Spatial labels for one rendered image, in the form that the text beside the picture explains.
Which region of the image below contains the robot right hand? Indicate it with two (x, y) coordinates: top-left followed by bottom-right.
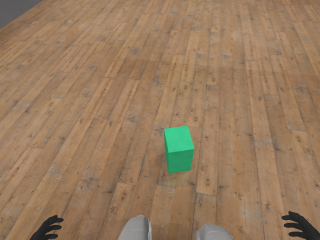
(281, 211), (320, 240)

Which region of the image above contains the right robot thigh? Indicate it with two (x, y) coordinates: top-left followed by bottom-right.
(195, 224), (234, 240)

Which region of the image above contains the robot thigh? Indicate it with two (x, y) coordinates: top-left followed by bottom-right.
(195, 224), (234, 240)
(118, 216), (153, 240)

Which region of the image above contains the left robot thigh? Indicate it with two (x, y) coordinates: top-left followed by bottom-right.
(118, 216), (153, 240)

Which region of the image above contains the robot left hand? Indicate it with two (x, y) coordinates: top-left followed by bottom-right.
(29, 215), (64, 240)

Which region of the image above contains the carton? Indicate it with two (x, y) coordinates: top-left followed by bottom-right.
(164, 126), (195, 174)

